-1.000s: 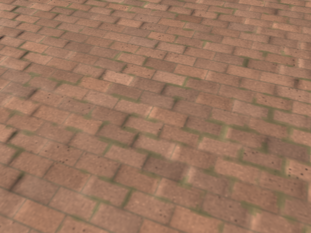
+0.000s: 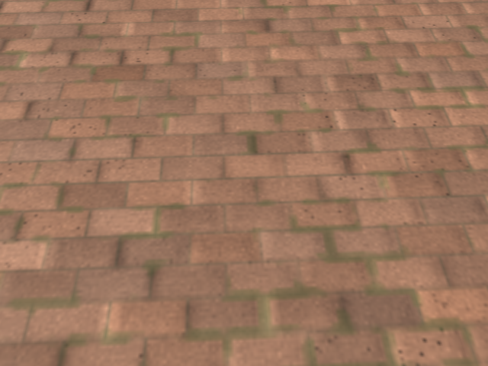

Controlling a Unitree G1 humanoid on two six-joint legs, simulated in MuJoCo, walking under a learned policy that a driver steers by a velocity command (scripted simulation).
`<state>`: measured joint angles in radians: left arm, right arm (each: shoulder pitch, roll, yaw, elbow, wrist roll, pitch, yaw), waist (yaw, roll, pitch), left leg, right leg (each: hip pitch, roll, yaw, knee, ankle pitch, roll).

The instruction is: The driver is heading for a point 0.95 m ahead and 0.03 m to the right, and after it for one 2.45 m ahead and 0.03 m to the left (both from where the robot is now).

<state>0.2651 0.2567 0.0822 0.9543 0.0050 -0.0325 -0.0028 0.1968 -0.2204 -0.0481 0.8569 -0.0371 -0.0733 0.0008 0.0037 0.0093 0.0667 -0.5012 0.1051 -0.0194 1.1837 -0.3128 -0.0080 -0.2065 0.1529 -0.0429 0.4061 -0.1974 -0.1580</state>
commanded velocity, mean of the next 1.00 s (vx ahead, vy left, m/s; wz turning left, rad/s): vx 0.50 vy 0.00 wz -0.31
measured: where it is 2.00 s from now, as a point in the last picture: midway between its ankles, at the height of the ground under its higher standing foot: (295, 225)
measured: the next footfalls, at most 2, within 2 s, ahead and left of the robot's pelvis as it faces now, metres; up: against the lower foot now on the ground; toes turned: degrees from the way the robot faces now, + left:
left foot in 0.34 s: +0.39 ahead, +0.12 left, +0.00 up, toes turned -13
right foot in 0.84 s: +0.55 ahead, -0.15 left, +0.00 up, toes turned -21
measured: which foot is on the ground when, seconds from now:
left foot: up 0.00-0.32, down 0.34-0.84, up 0.86-1.00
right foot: down 0.00-0.34, up 0.36-0.82, down 0.84-1.00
